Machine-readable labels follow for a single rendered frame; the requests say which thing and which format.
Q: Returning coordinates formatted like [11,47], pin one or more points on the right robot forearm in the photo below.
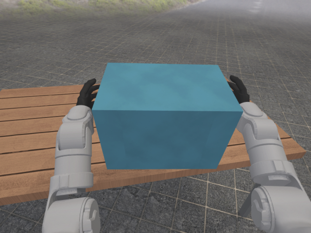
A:
[269,164]

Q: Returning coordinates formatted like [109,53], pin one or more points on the table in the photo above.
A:
[29,121]

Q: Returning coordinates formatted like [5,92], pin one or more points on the robot right upper arm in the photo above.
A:
[281,209]

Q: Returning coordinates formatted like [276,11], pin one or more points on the robot left upper arm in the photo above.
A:
[79,215]

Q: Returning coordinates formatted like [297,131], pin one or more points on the robot left hand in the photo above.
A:
[86,95]

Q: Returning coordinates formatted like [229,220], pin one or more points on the left robot forearm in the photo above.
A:
[73,151]

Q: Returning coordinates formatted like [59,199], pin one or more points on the robot right hand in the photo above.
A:
[239,89]

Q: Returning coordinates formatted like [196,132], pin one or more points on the carton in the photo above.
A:
[164,116]

